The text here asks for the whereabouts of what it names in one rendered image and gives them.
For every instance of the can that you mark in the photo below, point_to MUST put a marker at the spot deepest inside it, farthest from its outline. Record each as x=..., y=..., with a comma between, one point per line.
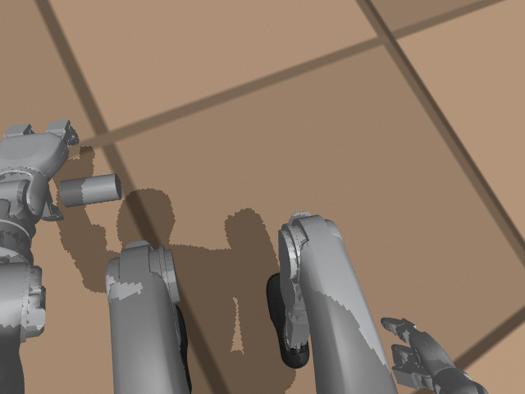
x=90, y=190

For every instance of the left robot arm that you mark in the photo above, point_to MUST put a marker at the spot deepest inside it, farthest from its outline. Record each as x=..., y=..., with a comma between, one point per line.
x=23, y=194

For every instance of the left robot hand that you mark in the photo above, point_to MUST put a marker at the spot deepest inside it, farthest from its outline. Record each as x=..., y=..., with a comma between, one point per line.
x=44, y=153

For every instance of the right robot hand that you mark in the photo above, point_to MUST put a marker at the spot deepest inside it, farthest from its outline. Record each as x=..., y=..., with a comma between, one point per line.
x=415, y=367

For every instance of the right robot arm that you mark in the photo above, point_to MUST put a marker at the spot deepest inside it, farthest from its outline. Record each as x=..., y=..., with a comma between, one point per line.
x=455, y=381

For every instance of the left robot foot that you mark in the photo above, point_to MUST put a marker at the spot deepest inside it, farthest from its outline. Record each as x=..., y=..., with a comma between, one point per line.
x=184, y=346

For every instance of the right robot foot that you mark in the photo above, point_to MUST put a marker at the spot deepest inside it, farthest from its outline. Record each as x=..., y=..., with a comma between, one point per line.
x=293, y=358

